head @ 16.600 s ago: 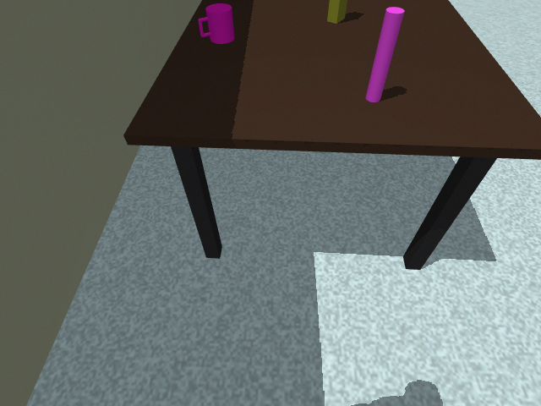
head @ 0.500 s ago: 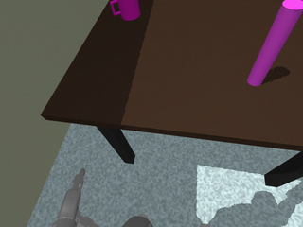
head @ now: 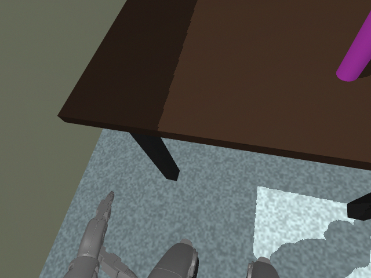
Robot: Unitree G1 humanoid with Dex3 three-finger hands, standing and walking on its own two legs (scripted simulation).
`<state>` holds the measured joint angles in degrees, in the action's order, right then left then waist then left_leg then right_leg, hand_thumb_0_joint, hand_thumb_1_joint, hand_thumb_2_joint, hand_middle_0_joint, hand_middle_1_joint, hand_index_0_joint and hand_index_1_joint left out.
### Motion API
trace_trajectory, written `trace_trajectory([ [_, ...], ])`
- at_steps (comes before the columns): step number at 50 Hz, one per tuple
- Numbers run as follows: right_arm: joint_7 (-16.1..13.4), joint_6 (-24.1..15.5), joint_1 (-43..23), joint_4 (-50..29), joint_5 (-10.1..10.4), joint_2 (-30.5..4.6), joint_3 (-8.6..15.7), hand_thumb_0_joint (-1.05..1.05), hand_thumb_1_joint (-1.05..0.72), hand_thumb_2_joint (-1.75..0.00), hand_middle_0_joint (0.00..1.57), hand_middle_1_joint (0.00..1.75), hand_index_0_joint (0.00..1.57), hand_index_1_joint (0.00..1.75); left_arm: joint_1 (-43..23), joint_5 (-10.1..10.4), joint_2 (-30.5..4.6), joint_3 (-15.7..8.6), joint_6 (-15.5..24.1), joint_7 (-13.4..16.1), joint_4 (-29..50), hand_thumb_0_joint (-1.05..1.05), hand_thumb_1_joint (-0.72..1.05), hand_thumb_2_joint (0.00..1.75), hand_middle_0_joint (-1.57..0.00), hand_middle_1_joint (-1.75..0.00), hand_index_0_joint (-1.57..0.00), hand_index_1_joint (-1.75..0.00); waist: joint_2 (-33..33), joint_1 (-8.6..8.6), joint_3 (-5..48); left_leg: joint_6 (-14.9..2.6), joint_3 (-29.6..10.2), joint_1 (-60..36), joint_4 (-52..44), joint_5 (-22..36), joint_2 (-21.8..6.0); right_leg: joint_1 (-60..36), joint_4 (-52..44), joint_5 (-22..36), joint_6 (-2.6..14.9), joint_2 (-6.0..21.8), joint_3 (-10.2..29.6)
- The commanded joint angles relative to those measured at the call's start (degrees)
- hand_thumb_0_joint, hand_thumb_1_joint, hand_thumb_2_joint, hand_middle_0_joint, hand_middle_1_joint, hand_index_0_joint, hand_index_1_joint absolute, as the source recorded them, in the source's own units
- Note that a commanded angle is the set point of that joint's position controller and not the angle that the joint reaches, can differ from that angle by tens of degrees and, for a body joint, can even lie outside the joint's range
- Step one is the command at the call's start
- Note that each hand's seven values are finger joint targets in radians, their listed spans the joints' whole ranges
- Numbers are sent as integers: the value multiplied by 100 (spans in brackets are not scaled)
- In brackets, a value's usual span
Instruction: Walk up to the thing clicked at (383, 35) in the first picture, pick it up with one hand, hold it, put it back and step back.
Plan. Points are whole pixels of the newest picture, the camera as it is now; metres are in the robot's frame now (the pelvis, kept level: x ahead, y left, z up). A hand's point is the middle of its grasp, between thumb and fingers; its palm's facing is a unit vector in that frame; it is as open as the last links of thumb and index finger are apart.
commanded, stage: close in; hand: right
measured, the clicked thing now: out of the picture +0.57 -0.21 +0.15
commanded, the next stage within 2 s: rest palm in 0.54 s
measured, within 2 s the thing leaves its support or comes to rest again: neither
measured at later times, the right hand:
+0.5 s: hand out of the picture +0.55 -0.23 +0.11, palm faces +0.17 +0.99 +0.02, open 17.5 cm
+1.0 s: hand (353, 50) +0.57 -0.19 +0.11, palm faces +0.17 +0.99 +0.02, open 17.3 cm
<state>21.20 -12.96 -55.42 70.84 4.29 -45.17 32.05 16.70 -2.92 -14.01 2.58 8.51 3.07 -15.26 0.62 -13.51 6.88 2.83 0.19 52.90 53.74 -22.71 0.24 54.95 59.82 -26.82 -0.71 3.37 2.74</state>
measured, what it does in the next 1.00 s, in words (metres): stands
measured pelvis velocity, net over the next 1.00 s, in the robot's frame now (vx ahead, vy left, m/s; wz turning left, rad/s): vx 0.00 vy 0.01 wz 0.01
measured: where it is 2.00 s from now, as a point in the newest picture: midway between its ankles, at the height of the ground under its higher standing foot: outside the picture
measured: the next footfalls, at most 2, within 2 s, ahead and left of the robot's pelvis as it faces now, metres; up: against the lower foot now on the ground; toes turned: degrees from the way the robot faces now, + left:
none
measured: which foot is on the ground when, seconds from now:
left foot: down 0.00-1.00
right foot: down 0.00-1.00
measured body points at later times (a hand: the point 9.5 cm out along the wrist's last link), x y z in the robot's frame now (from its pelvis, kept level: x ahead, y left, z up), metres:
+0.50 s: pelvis +0.01 +0.00 -0.01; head +0.13 -0.03 +0.43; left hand +0.15 +0.26 -0.02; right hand +0.53 -0.28 +0.11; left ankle +0.02 +0.16 -0.67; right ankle +0.01 -0.12 -0.67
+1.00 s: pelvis +0.00 +0.01 -0.01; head +0.14 -0.01 +0.42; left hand +0.14 +0.27 -0.03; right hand +0.55 -0.24 +0.11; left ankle +0.02 +0.16 -0.67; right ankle +0.01 -0.12 -0.67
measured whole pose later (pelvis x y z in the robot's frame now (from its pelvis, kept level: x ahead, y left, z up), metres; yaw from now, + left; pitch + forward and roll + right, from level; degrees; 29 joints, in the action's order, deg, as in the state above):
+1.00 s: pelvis +0.00 +0.01 -0.01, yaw +1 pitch +23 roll +3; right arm 5.5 -14.8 -61.8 71.7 -1.3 -36.7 29.4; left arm 19.6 -3.2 -13.4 1.2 1.8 -1.8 -4.0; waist -1.3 -15.5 7.2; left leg 2.0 -0.3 56.2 57.2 -24.3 1.2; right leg 57.1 62.0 -28.2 -1.6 4.3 2.4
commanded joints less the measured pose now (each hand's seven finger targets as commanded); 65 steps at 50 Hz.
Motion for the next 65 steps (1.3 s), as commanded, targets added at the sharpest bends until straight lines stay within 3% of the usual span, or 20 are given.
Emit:
trace_trajectory([
  [1, -557, -589, -2897, -1532, -42, -2032, 239, 0, 55, -3, 5, 4, 4, 4, 25, 16, -1111, -729, 99, 10, 1377, 0, -55, 4, -6, -6, -6, -6, -1826, 166, 3411, -349, 232, -1024, -226, 1771, 208, -2623, -494, 2878, 0, -70, 35],
  [7, -995, -608, -2689, -1071, -349, -1519, 5, 0, 56, -4, 4, 4, 4, 4, 181, 16, -636, -350, -95, -168, 1262, 0, -54, 4, -6, -6, -6, -6, -1822, 190, 3051, -372, 213, -1103, -246, 1615, 222, -2082, -526, 2326, 2, -61, -47],
  [11, -1070, -583, -2794, -1457, -387, -1560, 56, 0, 58, -4, 3, 5, 3, 5, -13, 13, -1064, -770, -125, -188, 1940, 0, -53, 3, -6, -6, -6, -5, -1664, 88, 3711, -350, 241, -1437, -175, 2060, 242, -2431, -455, 2823, -1, -41, -45],
  [12, -1085, -505, -2532, -1057, -383, -1360, -29, 0, 54, -4, 4, 5, 4, 5, 195, 39, -1192, -935, -158, -182, 1814, 0, -54, 3, -6, -6, -6, -5, -1355, -21, 3244, -336, 254, -1397, -230, 2025, 252, -2134, -468, 2577, 38, -56, -57],
  [14, -1099, -467, -2375, -1015, -316, -1009, -76, 0, 56, -4, 4, 5, 4, 5, 449, 69, -876, -676, -213, -265, 1561, 0, -54, 3, -6, -6, -6, -5, -1408, 70, 2763, -344, 246, -1120, -242, 1918, 260, -1976, -522, 2632, 40, -44, -44],
  [16, -1121, -562, -2955, -1587, -298, -995, -105, 0, 55, -4, 4, 5, 4, 5, 243, 64, -883, -758, -174, -264, 1838, 0, -54, 4, -6, -6, -6, -6, -1575, -34, 3220, -349, 257, -961, -232, 1886, 274, -2465, -476, 2819, 27, 25, -3],
  [19, -1157, -474, -2411, -970, -309, -670, -228, 0, 51, -4, 5, 4, 4, 4, 693, 77, -808, -722, -224, -312, 1527, 0, -54, 4, -6, -6, -6, -6, -1244, -79, 2457, -342, 235, -841, -213, 1823, 263, -1909, -478, 2495, 58, -27, -46],
  [22, -1175, -539, -2978, -1527, -298, -679, -243, 0, 51, -4, 5, 4, 4, 4, 495, 53, -883, -824, -185, -303, 1818, 0, -54, 4, -6, -6, -6, -6, -1489, -118, 3154, -347, 249, -849, -164, 1895, 268, -2479, -445, 2850, 27, 9, 0],
  [25, -1218, -461, -2662, -1094, -334, -558, -289, 0, 47, -4, 5, 4, 4, 4, 689, 66, -838, -805, -241, -332, 1632, 0, -54, 4, -5, -6, -6, -6, -1479, -78, 2797, -349, 243, -771, -186, 1825, 260, -2311, -449, 2745, 14, -20, -43],
  [27, -1297, -554, -3286, -1885, -327, -635, -294, 0, 50, -4, 5, 4, 4, 4, 248, 73, -839, -760, -207, -339, 2259, 0, -55, 4, -5, -6, -5, -6, -1431, -57, 3482, -331, 201, -1247, -200, 2046, 236, -2414, -433, 2652, 61, -49, -67],
  [32, -1457, -512, -3053, -1540, -421, -696, -237, 0, 50, -5, 4, 5, 3, 5, 459, 80, -888, -896, -294, -335, 1962, 0, -54, 4, -5, -6, -6, -5, -1338, -37, 3191, -299, 121, -1418, -235, 2128, 214, -2017, -412, 2311, 103, -131, -174],
  [34, -1469, -538, -3143, -1391, -391, -345, -395, 0, 44, -6, 5, 4, 4, 4, 401, 68, -712, -713, -289, -360, 2009, 0, -61, 9, -5, -4, -3, -6, -1221, -134, 3097, -290, 123, -1408, -211, 2178, 220, -1906, -362, 2283, 108, -116, -164],
  [38, -1577, -603, -3282, -1430, -532, -898, -171, 0, 47, -5, 6, 4, 5, 4, 393, 48, -828, -766, -346, -371, 2122, 0, -61, 9, -5, -4, -3, -6, -1297, -113, 3254, -267, 36, -1629, -179, 2346, 196, -1727, -327, 2252, 118, -149, -210],
  [41, -1588, -547, -3037, -950, -511, -396, -410, 0, 45, -3, 7, 3, 6, 3, 551, 51, -777, -783, -388, -397, 2033, 0, -61, 9, -5, -4, -3, -7, -1291, -146, 2844, -320, 147, -1181, -192, 1896, 246, -1838, -434, 2129, 79, -130, -147],
  [46, -1605, -635, -3450, -1225, -516, -567, -371, 0, 54, 0, 14, 2, 13, 2, 372, 3, -656, -551, -400, -403, 2059, 0, -57, 6, -6, -5, -5, -6, -1426, -119, 3013, -331, 168, -1036, -122, 1837, 264, -1948, -379, 2286, 56, -87, -107],
  [50, -1650, -627, -3443, -1110, -585, -1111, -68, 0, 56, 0, 15, 3, 14, 3, 403, 20, -839, -688, -456, -389, 2201, 0, -57, 6, -5, -5, -4, -6, -1270, -171, 3339, -290, 108, -1511, -100, 2202, 232, -1670, -285, 2247, 111, -122, -150],
  [53, -1643, -621, -3522, -1090, -619, -1034, -137, 0, 53, -3, 25, 13, 24, 13, 313, 33, -862, -680, -507, -389, 2380, 0, -57, 6, -5, -5, -4, -6, -1235, -229, 3329, -273, 89, -1624, -139, 2186, 225, -1544, -298, 2067, 138, -122, -174],
  [55, -1584, -555, -3382, -677, -644, -475, -461, 0, 54, -6, 34, 19, 34, 19, 502, 20, -700, -559, -516, -414, 2141, 0, -57, 6, -5, -5, -4, -6, -1270, -318, 3174, -299, 128, -1305, -97, 2146, 260, -1675, -286, 2207, 108, -117, -143],
  [57, -1623, -597, -3704, -1017, -626, -872, -274, 0, 52, -7, 42, 23, 41, 23, 434, 27, -816, -693, -522, -394, 2174, 0, -56, 5, -5, -5, -5, -5, -1456, -281, 3239, -288, 108, -1236, -141, 2077, 248, -1788, -268, 2184, 108, -107, -139],
  [65, -1658, -465, -3448, -1042, -585, -529, -467, 0, 45, -19, 69, 43, 69, 43, 342, 34, -810, -726, -541, -418, 2143, 0, -55, 5, -4, -5, -4, -5, -1663, -195, 3323, -335, 217, -1157, -125, 2230, 288, -2201, -356, 2809, 35, -78, -104],
])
